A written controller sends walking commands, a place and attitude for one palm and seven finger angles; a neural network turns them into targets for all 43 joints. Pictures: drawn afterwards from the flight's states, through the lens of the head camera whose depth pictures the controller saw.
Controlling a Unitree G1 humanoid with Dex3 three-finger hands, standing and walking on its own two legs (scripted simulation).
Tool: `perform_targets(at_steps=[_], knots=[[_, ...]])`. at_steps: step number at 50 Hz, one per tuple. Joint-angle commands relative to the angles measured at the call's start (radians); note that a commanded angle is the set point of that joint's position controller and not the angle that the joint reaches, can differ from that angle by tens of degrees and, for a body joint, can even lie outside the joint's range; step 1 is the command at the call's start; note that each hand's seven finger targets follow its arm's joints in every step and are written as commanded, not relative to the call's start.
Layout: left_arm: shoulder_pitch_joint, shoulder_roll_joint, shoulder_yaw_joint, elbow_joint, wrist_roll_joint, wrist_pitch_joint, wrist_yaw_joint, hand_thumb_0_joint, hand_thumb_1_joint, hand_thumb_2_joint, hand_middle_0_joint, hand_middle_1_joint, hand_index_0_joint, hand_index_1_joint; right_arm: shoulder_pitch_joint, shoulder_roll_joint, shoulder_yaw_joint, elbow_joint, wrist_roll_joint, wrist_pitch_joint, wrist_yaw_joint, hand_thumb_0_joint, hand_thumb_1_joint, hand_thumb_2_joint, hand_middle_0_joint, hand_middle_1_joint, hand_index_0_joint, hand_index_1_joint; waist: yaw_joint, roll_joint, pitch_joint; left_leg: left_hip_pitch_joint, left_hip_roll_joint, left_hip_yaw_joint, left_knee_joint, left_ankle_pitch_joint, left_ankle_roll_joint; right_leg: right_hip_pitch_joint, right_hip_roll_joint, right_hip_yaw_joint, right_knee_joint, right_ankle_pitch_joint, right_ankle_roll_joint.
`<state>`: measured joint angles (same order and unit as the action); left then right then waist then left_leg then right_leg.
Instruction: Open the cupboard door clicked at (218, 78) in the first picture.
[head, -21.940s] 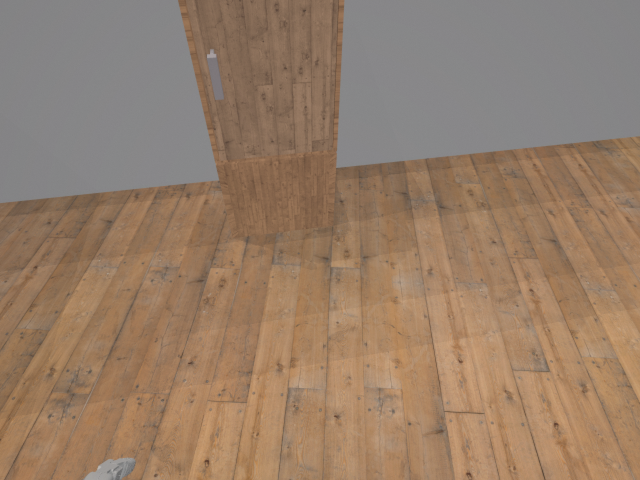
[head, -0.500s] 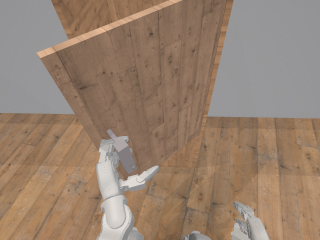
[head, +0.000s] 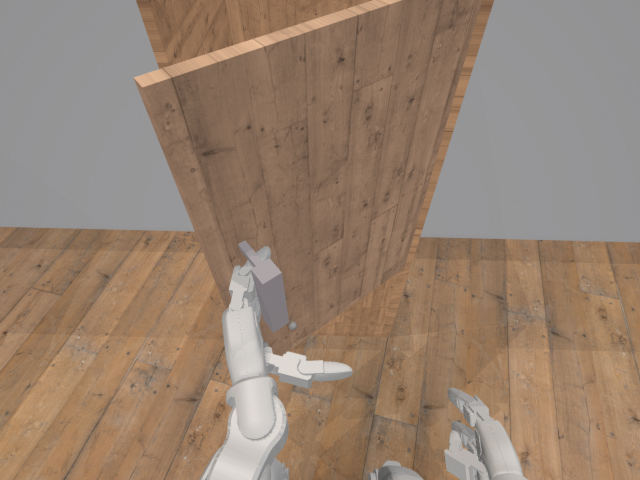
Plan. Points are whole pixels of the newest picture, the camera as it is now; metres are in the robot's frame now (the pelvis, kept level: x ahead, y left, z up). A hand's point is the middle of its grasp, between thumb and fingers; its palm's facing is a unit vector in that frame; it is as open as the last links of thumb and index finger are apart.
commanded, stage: slide the hand sideways off the handle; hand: left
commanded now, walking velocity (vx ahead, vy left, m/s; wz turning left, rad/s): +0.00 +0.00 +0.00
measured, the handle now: (262, 286) +0.35 +0.09 +0.05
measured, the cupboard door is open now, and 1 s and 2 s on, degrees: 40 43 43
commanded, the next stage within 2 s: draw the hand back to the body in 1.18 s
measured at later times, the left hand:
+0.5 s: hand (284, 363) +0.25 +0.06 +0.05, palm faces -0.08 -1.00 -0.01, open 16.3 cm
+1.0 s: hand (222, 405) +0.20 +0.12 +0.05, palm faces +0.01 -1.00 -0.02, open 16.3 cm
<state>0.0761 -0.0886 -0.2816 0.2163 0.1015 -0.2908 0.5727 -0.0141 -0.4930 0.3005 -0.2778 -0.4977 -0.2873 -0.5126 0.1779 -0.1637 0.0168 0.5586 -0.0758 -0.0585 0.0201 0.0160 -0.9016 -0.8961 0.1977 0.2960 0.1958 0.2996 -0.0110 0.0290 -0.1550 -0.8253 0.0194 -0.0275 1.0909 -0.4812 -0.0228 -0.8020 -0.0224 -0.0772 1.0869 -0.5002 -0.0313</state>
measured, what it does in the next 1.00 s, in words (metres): stands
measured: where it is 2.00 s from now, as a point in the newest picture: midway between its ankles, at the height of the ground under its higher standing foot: outside the picture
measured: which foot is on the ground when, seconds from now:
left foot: down 0.00-1.00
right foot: down 0.00-1.00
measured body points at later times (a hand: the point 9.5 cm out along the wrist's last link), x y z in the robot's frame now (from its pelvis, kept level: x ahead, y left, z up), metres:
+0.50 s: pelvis +0.00 +0.02 -0.01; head +0.05 +0.02 +0.44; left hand +0.25 +0.11 +0.05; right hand +0.17 -0.19 -0.09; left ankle +0.03 +0.13 -0.66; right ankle +0.02 -0.10 -0.66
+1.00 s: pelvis +0.01 +0.01 -0.02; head +0.07 +0.00 +0.43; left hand +0.19 +0.17 +0.05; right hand +0.21 -0.22 -0.09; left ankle +0.03 +0.13 -0.66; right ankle +0.02 -0.10 -0.66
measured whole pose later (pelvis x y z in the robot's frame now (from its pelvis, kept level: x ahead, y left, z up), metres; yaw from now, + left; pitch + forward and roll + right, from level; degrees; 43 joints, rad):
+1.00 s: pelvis +0.01 +0.01 -0.02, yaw +0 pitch +15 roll -1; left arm 0.61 0.12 -0.13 -0.26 -0.08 -0.41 -0.01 -0.02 -0.49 0.30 -0.15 -0.30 -0.16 -0.30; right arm 0.24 -0.21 0.00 0.38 -0.01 -0.05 -0.01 0.02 -0.90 -0.90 0.20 0.30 0.20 0.30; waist 0.02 0.03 -0.16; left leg -0.90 0.02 -0.03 1.20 -0.56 -0.01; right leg -0.87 -0.02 -0.08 1.18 -0.57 -0.02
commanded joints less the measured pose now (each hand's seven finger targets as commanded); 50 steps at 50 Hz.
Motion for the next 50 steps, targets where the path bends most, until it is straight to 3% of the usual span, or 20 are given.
perform_targets(at_steps=[1, 2, 3, 5, 7, 9, 12, 13, 16, 18, 21, 23, 27, 32, 38, 44, 47, 50], knots=[[-0.183, 0.03, -0.137, -0.313, 0.098, -0.142, -0.281, 0.0, -0.5, 0.3, -0.15, -0.3, -0.15, -0.3, 0.004, -0.138, -0.056, -0.168, 0.026, -0.035, 0.009, 0.0, -0.9, -0.9, 0.2, 0.3, 0.2, 0.3, -0.063, -0.072, -0.218, 0.15, -0.032, 0.004, -0.116, 0.176, 0.049, 0.088, 0.006, 0.044, -0.171, 0.255, -0.007], [-0.181, 0.063, -0.128, -0.325, 0.08, -0.171, -0.353, 0.0, -0.5, 0.3, -0.15, -0.3, -0.15, -0.3, -0.002, -0.141, -0.054, -0.178, 0.029, -0.031, 0.005, 0.0, -0.9, -0.9, 0.2, 0.3, 0.2, 0.3, -0.049, -0.047, -0.247, 0.153, -0.036, 0.006, -0.114, 0.18, 0.052, 0.114, 0.004, 0.054, -0.162, 0.274, -0.011], [-0.197, 0.07, -0.135, -0.358, 0.06, -0.186, -0.41, 0.0, -0.5, 0.3, -0.15, -0.3, -0.15, -0.3, -0.003, -0.142, -0.054, -0.191, 0.035, -0.032, 0.003, 0.0, -0.9, -0.9, 0.2, 0.3, 0.2, 0.3, -0.052, -0.017, -0.268, 0.167, -0.034, 0.0, -0.111, 0.188, 0.052, 0.116, 0.003, 0.051, -0.147, 0.277, -0.015], [-0.143, 0.024, -0.133, -0.375, -0.022, -0.191, -0.487, 0.0, -0.5, 0.3, -0.15, -0.3, -0.15, -0.3, -0.013, -0.133, -0.048, -0.224, 0.053, -0.044, -0.001, 0.0, -0.9, -0.9, 0.2, 0.3, 0.2, 0.3, -0.045, -0.017, -0.238, 0.175, -0.032, -0.004, -0.129, 0.14, 0.048, 0.098, 0.01, 0.039, -0.161, 0.207, -0.013], [-0.117, -0.03, -0.12, -0.369, -0.11, -0.159, -0.496, 0.0, -0.5, 0.3, -0.15, -0.3, -0.15, -0.3, -0.026, -0.133, -0.038, -0.253, 0.072, -0.052, -0.009, 0.0, -0.9, -0.9, 0.2, 0.3, 0.2, 0.3, -0.045, -0.05, -0.185, 0.168, -0.031, -0.013, -0.153, 0.072, 0.045, 0.078, 0.021, 0.022, -0.187, 0.114, -0.007], [-0.077, -0.042, -0.086, -0.371, -0.15, -0.126, -0.463, 0.0, -0.5, 0.3, -0.15, -0.3, -0.15, -0.3, -0.033, -0.139, -0.035, -0.265, 0.077, -0.057, -0.011, 0.0, -0.9, -0.9, 0.2, 0.3, 0.2, 0.3, -0.031, -0.066, -0.163, 0.161, -0.03, -0.03, -0.18, 0.034, 0.038, 0.068, 0.026, 0.003, -0.18, 0.069, -0.005], [-0.019, -0.003, -0.044, -0.385, -0.108, -0.102, -0.387, 0.0, -0.5, 0.3, -0.15, -0.3, -0.15, -0.3, -0.015, -0.146, -0.04, -0.28, 0.067, -0.05, -0.007, 0.0, -0.9, -0.9, 0.2, 0.3, 0.2, 0.3, -0.019, -0.126, -0.172, 0.138, -0.028, -0.032, -0.173, 0.06, 0.038, 0.068, 0.024, -0.002, -0.157, 0.086, -0.002], [-0.006, 0.017, -0.038, -0.392, -0.073, -0.106, -0.364, 0.0, -0.5, 0.3, -0.15, -0.3, -0.15, -0.3, -0.017, -0.148, -0.04, -0.284, 0.063, -0.046, -0.002, 0.0, -0.9, -0.9, 0.2, 0.3, 0.2, 0.3, -0.007, -0.087, -0.188, 0.132, -0.029, -0.036, -0.171, 0.076, 0.036, 0.063, 0.023, -0.001, -0.135, 0.094, -0.007], [0.027, 0.027, -0.059, -0.397, 0.014, -0.113, -0.326, 0.0, -0.5, 0.3, -0.15, -0.3, -0.15, -0.3, 0.001, -0.14, -0.043, -0.292, 0.053, -0.032, 0.013, 0.0, -0.9, -0.9, 0.2, 0.3, 0.2, 0.3, -0.009, -0.08, -0.178, 0.117, -0.025, -0.028, -0.15, 0.09, 0.034, 0.03, 0.019, 0.004, -0.113, 0.102, -0.01], [0.041, 0.045, -0.06, -0.423, 0.036, -0.117, -0.321, 0.0, -0.5, 0.3, -0.15, -0.3, -0.15, -0.3, -0.003, -0.14, -0.046, -0.302, 0.054, -0.024, 0.017, 0.0, -0.9, -0.9, 0.2, 0.3, 0.2, 0.3, 0.0, -0.053, -0.192, 0.115, -0.025, -0.029, -0.148, 0.089, 0.034, 0.032, 0.019, 0.009, -0.106, 0.1, -0.015], [0.072, 0.048, -0.051, -0.449, 0.002, -0.107, -0.342, 0.0, -0.5, 0.3, -0.15, -0.3, -0.15, -0.3, 0.0, -0.136, -0.04, -0.314, 0.058, -0.014, 0.012, 0.0, -0.9, -0.9, 0.2, 0.3, 0.2, 0.3, -0.001, -0.06, -0.193, 0.118, -0.031, -0.015, -0.152, 0.077, 0.035, 0.06, 0.023, 0.013, -0.129, 0.102, -0.013], [0.133, 0.074, -0.017, -0.478, -0.021, -0.096, -0.357, 0.0, -0.5, 0.3, -0.15, -0.3, -0.15, -0.3, -0.002, -0.139, -0.039, -0.327, 0.064, -0.008, 0.005, 0.0, -0.9, -0.9, 0.2, 0.3, 0.2, 0.3, 0.021, -0.063, -0.211, 0.125, -0.03, -0.013, -0.162, 0.102, 0.033, 0.096, 0.028, 0.011, -0.132, 0.12, -0.016], [0.196, 0.085, 0.005, -0.534, -0.071, -0.087, -0.384, 0.0, -0.5, 0.3, -0.15, -0.3, -0.15, -0.3, 0.01, -0.135, -0.034, -0.333, 0.067, -0.006, -0.007, 0.0, -0.9, -0.9, 0.2, 0.3, 0.2, 0.3, 0.005, -0.089, -0.179, 0.12, -0.031, -0.002, -0.155, 0.118, 0.036, 0.115, 0.03, 0.013, -0.15, 0.156, -0.005], [0.322, 0.106, 0.023, -0.579, -0.094, -0.123, -0.429, 0.0, -0.5, 0.3, -0.15, -0.3, -0.15, -0.3, 0.013, -0.134, -0.034, -0.337, 0.064, -0.019, -0.009, 0.0, -0.9, -0.9, 0.2, 0.3, 0.2, 0.3, 0.005, -0.079, -0.16, 0.102, -0.032, -0.001, -0.13, 0.15, 0.035, 0.108, 0.032, 0.013, -0.127, 0.203, -0.002], [0.431, 0.18, 0.079, -0.631, -0.097, -0.165, -0.483, 0.0, -0.5, 0.3, -0.15, -0.3, -0.15, -0.3, 0.023, -0.139, -0.043, -0.341, 0.062, -0.027, -0.009, 0.0, -0.9, -0.9, 0.2, 0.3, 0.2, 0.3, 0.007, -0.044, -0.167, 0.066, -0.036, 0.002, -0.091, 0.171, 0.038, 0.098, 0.031, 0.029, -0.101, 0.234, -0.004], [0.519, 0.213, 0.134, -0.703, -0.16, -0.188, -0.552, 0.0, -0.5, 0.3, -0.15, -0.3, -0.15, -0.3, 0.023, -0.139, -0.055, -0.346, 0.07, -0.036, -0.021, 0.0, -0.9, -0.9, 0.2, 0.3, 0.2, 0.3, 0.007, -0.042, -0.203, 0.051, -0.041, 0.01, -0.055, 0.198, 0.04, 0.117, 0.033, 0.04, -0.09, 0.291, 0.005], [0.548, 0.23, 0.16, -0.702, -0.187, -0.191, -0.586, 0.0, -0.5, 0.3, -0.15, -0.3, -0.15, -0.3, 0.027, -0.141, -0.06, -0.341, 0.074, -0.038, -0.03, 0.0, -0.9, -0.9, 0.2, 0.3, 0.2, 0.3, -0.002, -0.073, -0.185, 0.022, -0.043, 0.009, -0.042, 0.168, 0.041, 0.109, 0.032, 0.045, -0.097, 0.269, 0.012], [0.568, 0.241, 0.172, -0.7, -0.202, -0.191, -0.618, 0.0, -0.5, 0.3, -0.15, -0.3, -0.15, -0.3, 0.019, -0.141, -0.062, -0.341, 0.077, -0.043, -0.038, 0.0, -0.9, -0.9, 0.2, 0.3, 0.2, 0.3, -0.001, -0.06, -0.173, -0.002, -0.045, 0.009, -0.026, 0.159, 0.042, 0.098, 0.029, 0.056, -0.096, 0.255, 0.014]])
